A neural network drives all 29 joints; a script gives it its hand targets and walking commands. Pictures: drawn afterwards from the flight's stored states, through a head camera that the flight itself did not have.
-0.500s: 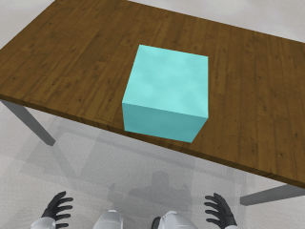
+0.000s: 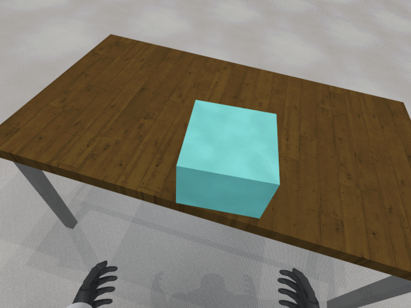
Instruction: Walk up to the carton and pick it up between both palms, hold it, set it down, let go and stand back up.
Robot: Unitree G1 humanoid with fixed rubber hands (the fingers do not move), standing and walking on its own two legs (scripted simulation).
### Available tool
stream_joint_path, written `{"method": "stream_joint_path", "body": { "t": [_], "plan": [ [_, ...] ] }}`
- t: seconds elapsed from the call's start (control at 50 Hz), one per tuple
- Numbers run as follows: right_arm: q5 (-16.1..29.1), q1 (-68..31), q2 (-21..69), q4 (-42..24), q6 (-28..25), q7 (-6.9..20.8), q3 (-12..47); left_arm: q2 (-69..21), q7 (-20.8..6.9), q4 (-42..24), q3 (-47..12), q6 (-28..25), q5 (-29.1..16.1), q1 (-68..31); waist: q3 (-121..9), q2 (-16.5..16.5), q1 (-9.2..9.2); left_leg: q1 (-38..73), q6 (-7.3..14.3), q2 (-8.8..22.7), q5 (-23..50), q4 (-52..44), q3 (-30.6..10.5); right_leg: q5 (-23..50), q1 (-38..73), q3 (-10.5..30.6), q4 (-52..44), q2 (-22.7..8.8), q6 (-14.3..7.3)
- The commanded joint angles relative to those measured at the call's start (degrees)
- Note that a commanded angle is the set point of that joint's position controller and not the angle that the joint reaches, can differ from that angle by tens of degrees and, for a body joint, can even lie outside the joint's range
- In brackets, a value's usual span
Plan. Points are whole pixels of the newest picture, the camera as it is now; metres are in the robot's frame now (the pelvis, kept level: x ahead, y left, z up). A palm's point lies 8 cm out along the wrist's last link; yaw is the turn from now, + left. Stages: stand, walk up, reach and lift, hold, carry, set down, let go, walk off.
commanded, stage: reach and lift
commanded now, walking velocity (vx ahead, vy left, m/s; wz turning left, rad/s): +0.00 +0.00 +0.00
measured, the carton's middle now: (226, 157) +0.50 -0.03 -0.05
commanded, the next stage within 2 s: none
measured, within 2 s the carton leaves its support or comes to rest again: neither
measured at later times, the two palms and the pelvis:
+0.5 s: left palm (90, 275) +0.18 +0.23 -0.06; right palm (310, 294) +0.18 -0.20 -0.05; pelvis +0.02 +0.02 +0.00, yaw +0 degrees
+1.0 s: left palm (100, 240) +0.24 +0.23 -0.05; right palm (306, 263) +0.24 -0.20 -0.05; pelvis +0.02 +0.02 -0.01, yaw +0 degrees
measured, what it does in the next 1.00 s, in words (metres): stands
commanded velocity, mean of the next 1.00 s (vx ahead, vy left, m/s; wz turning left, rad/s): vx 0.00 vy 0.00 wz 0.00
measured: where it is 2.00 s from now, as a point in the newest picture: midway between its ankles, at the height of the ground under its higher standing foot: outside the picture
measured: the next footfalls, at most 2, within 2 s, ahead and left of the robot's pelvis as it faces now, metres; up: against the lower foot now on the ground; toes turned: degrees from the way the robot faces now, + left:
none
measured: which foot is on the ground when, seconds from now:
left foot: down 0.00-1.00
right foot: down 0.00-1.00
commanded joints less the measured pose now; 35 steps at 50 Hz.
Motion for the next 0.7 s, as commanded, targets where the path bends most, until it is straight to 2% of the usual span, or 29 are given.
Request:
{"method": "stream_joint_path", "body": {
  "t": [0.0,0.02,0.04,0.06,0.1,0.12,0.16,0.18,0.2,0.24,0.26,0.28,0.34,0.4,0.46,0.48,0.52,0.54,0.56,0.62,0.66,0.68],
  "plan": [
    [0.9,-3.2,-9.0,-11.3,-4.1,-0.3,-3.0,5.7,0.3,-10.7,1.9,-5.0,-0.6,-3.4,-8.6,5.2,-0.92,-0.6,-0.1,-2.8,8.0,-6.5,2.1,1.1,5.4,2.3,-7.3,0.0,0.5],
    [0.6,-2.6,-9.3,-10.1,-4.0,-0.2,-2.9,5.4,0.3,-9.3,1.7,-5.6,-0.6,-2.8,-8.5,4.6,-0.58,0.2,0.3,-2.8,8.3,-6.7,2.0,0.9,5.1,2.3,-7.6,0.2,0.6],
    [0.9,-2.8,-9.3,-10.2,-4.3,-0.1,-3.2,5.0,0.4,-10.7,1.3,-6.5,-0.9,-2.9,-8.6,6.0,-0.70,-0.1,-0.3,-2.7,8.4,-7.1,1.7,0.3,4.9,2.0,-7.5,0.6,0.3],
    [1.4,-2.5,-8.9,-9.9,-4.4,0.0,-3.6,5.2,0.5,-10.0,1.3,-7.2,-0.9,-2.7,-8.3,5.9,-0.58,-0.6,-0.3,-2.9,9.1,-6.9,1.9,0.8,5.7,2.3,-7.9,0.8,0.4],
    [1.7,-2.6,-8.4,-12.6,-5.5,0.3,-2.9,5.4,0.8,-12.2,0.8,-9.3,-1.0,-3.7,-8.7,7.5,-0.88,0.0,-0.4,-2.5,10.3,-6.2,1.6,0.3,4.1,2.4,-7.8,0.7,-0.2],
    [2.1,-3.6,-8.3,-12.0,-5.4,0.3,-3.4,5.4,1.0,-11.6,0.6,-9.9,-0.8,-3.9,-8.5,6.8,-0.39,-1.1,-0.3,-2.7,10.2,-6.4,1.6,0.4,4.4,2.6,-7.7,0.5,-0.1],
    [1.6,-3.2,-9.0,-12.7,-5.8,0.3,-4.5,5.6,1.3,-11.3,0.8,-11.2,-1.6,-4.3,-8.4,5.2,-0.98,-1.5,0.0,-2.6,8.8,-6.7,1.4,1.3,4.2,2.8,-7.6,0.5,0.0],
    [2.0,-3.8,-8.4,-12.7,-5.8,0.5,-3.5,5.1,1.4,-10.0,-0.2,-11.9,-2.3,-3.5,-8.2,4.9,-0.46,-2.0,-0.1,-2.7,7.5,-7.1,1.2,0.2,4.0,2.8,-7.4,0.4,0.2],
    [2.1,-3.5,-8.1,-11.6,-5.4,0.5,-3.6,5.4,1.2,-7.7,-0.3,-12.0,-2.2,-3.0,-6.8,5.0,-0.68,-2.2,0.0,-2.7,6.4,-7.1,1.0,-1.3,3.9,3.2,-8.0,0.1,-0.1],
    [3.8,-4.4,-8.7,-13.7,-6.4,0.5,-2.9,4.8,1.5,-9.9,-1.2,-13.8,-2.9,-4.5,-9.3,5.6,-0.29,-1.6,-0.3,-2.5,7.7,-6.6,0.6,-0.5,4.1,3.0,-7.4,0.4,-0.3],
    [3.1,-3.7,-8.9,-14.2,-7.1,0.3,-3.5,5.2,1.5,-10.1,-0.9,-14.6,-3.3,-4.5,-8.8,4.3,-1.00,-0.4,-0.4,-2.6,8.6,-6.3,0.7,0.3,3.5,3.2,-7.7,0.4,-0.2],
    [3.7,-3.9,-7.8,-13.4,-7.3,0.4,-2.7,4.6,1.5,-9.7,-1.4,-15.6,-3.4,-4.8,-9.1,4.3,-0.70,-0.1,-0.7,-2.6,10.0,-6.1,0.6,1.6,3.2,3.1,-7.3,0.4,-0.2],
    [4.4,-4.3,-9.5,-12.3,-8.1,0.8,-4.0,3.5,1.7,-10.5,-2.9,-17.4,-3.6,-5.3,-8.3,7.7,-1.62,1.6,-1.9,-2.3,11.5,-6.0,-0.5,1.9,2.3,2.6,-7.3,0.6,-1.4],
    [5.0,-5.6,-9.2,-14.9,-8.7,0.5,-4.1,4.8,1.9,-9.8,-2.8,-19.1,-3.9,-5.3,-8.6,4.8,-1.52,-0.2,-1.0,-2.6,8.5,-6.5,-0.5,2.4,3.1,3.1,-7.0,0.4,-0.7],
    [5.6,-4.9,-9.5,-16.2,-9.5,0.2,-3.6,4.4,1.9,-10.0,-3.8,-20.9,-5.0,-6.3,-8.8,5.0,-2.16,-1.2,-0.9,-2.7,9.7,-5.9,-0.6,5.2,4.1,3.4,-6.2,0.1,-0.7],
    [6.2,-5.8,-8.8,-15.5,-9.5,0.0,-2.9,4.8,1.7,-7.5,-4.0,-21.6,-5.6,-6.1,-8.6,2.9,-1.69,-1.7,-0.4,-3.0,9.2,-5.8,-0.6,5.3,4.0,3.2,-6.1,0.1,-0.3],
    [6.7,-6.2,-9.5,-13.3,-9.6,-0.2,-2.8,5.7,1.3,-5.3,-2.7,-22.4,-4.7,-7.2,-9.6,3.1,-1.83,-0.5,-0.6,-2.8,9.5,-5.6,-0.9,5.4,4.3,3.7,-6.2,0.2,0.0],
    [6.5,-7.0,-10.1,-15.5,-10.8,-0.2,-3.6,5.8,1.7,-8.1,-2.6,-23.8,-5.2,-8.3,-11.6,3.5,-1.15,0.3,-0.7,-2.6,9.8,-5.5,-1.0,5.3,4.3,3.3,-5.5,0.4,-0.2],
    [7.0,-8.1,-9.4,-15.9,-11.1,-0.2,-3.1,5.5,1.7,-7.3,-3.8,-24.7,-6.6,-9.3,-12.1,3.5,-1.86,0.3,-0.7,-2.8,9.2,-5.4,-1.1,5.3,4.0,3.6,-5.6,0.3,-0.2],
    [8.4,-7.9,-9.4,-13.3,-12.3,-0.2,-2.0,5.8,1.7,-5.7,-3.3,-26.9,-5.3,-9.5,-9.9,6.1,-1.21,-1.0,-1.0,-2.8,13.5,-4.1,-1.1,8.9,5.2,4.3,-4.4,0.3,-0.3],
    [8.1,-8.8,-10.1,-12.2,-13.8,-0.5,-2.6,5.9,1.4,-4.8,-3.1,-28.8,-5.6,-10.3,-10.6,4.3,-1.80,-1.8,-1.0,-3.1,13.1,-4.0,-1.2,10.5,5.8,3.9,-4.1,0.6,0.0],
    [8.6,-9.0,-9.4,-12.0,-14.9,-0.5,-1.9,5.9,1.2,-4.3,-3.6,-30.1,-5.9,-11.3,-11.7,4.7,-1.78,-1.2,-1.0,-3.0,13.1,-3.5,-1.2,10.5,5.6,4.3,-3.9,0.4,-0.1]
  ]
}}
